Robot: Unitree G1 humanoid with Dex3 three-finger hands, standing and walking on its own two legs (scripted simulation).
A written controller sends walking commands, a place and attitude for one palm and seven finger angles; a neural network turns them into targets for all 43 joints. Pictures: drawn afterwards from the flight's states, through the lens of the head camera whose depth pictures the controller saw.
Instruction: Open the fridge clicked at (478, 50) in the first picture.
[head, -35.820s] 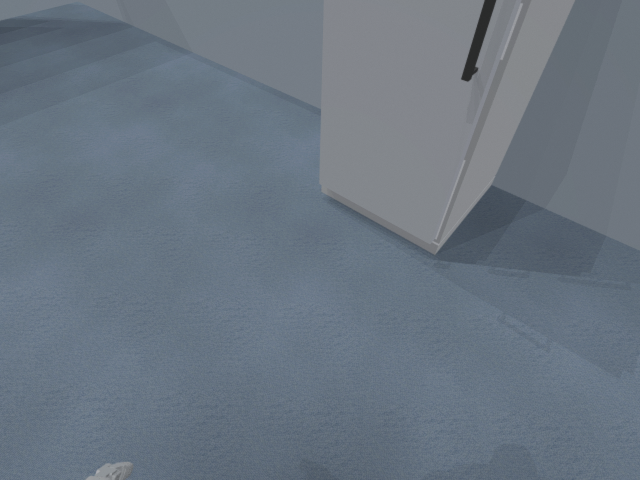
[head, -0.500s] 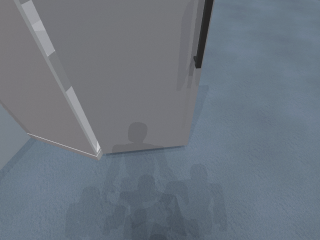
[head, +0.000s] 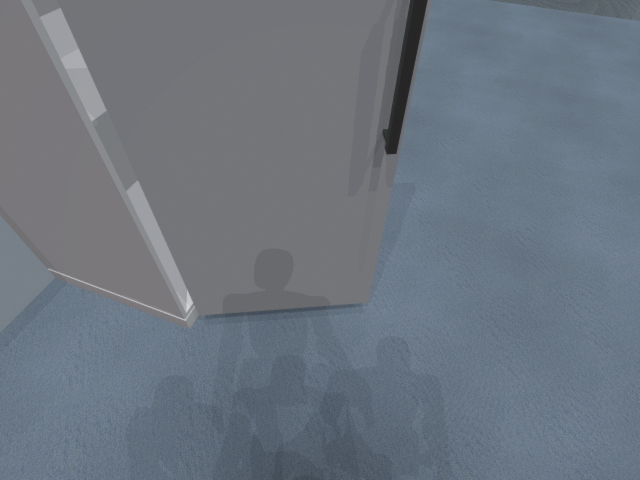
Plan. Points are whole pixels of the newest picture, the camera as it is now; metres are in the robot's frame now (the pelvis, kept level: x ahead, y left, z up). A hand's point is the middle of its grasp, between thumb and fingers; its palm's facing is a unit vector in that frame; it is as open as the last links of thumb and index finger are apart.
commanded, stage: let the arm hang, fingers relaxed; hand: right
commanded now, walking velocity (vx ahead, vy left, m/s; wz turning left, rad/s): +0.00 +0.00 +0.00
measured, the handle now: (403, 61) +0.73 -0.08 +0.17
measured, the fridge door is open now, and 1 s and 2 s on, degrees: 64 64 64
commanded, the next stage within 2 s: look to check the result in 0.24 s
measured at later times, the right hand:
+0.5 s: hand out of the picture +0.02 -0.19 -0.18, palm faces -0.02 +0.98 -0.18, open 7.4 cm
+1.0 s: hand out of the picture +0.03 -0.19 -0.18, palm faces -0.03 +0.98 -0.18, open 7.3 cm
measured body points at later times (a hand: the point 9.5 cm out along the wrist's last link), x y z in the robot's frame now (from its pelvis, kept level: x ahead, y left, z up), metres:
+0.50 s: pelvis +0.01 -0.02 +0.00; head +0.04 -0.02 +0.45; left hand +0.03 +0.21 -0.16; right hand +0.02 -0.24 -0.16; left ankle -0.01 +0.10 -0.74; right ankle +0.03 -0.10 -0.74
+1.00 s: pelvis +0.02 -0.02 +0.00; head +0.04 -0.02 +0.45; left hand +0.02 +0.20 -0.16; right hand +0.04 -0.24 -0.16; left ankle -0.01 +0.10 -0.74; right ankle +0.03 -0.10 -0.74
